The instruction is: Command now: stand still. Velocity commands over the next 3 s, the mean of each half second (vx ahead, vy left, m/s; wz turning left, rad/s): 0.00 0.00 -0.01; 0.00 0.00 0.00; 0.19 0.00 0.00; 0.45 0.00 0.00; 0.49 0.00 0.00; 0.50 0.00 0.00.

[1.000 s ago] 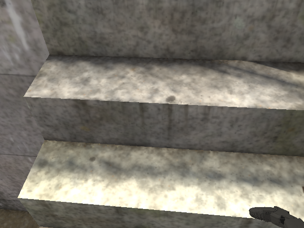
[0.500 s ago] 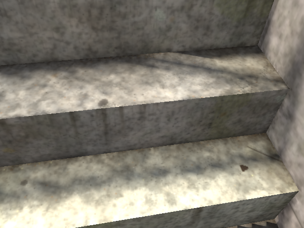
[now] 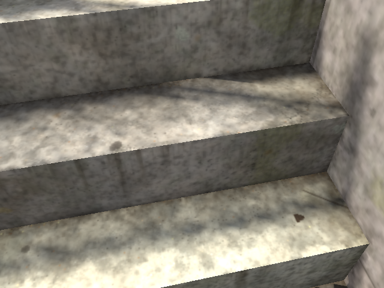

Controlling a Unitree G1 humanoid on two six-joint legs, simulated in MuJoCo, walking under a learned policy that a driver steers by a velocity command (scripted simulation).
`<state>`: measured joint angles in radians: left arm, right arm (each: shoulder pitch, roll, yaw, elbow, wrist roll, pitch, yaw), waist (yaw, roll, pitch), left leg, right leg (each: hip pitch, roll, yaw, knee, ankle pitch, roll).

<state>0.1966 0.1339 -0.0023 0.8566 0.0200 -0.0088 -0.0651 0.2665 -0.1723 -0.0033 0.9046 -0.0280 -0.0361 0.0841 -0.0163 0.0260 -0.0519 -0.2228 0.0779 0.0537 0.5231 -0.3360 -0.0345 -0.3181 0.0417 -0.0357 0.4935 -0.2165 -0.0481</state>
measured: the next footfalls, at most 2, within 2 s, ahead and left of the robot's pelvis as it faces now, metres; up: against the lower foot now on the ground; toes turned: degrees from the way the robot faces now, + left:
left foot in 1.80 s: +0.25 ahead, +0.12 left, +0.22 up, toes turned +7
